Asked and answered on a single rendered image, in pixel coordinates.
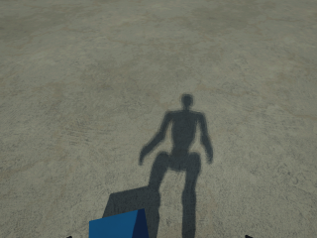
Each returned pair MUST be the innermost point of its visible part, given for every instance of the carton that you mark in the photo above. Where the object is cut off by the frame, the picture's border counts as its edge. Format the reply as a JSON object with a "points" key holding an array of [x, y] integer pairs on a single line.
{"points": [[132, 224]]}

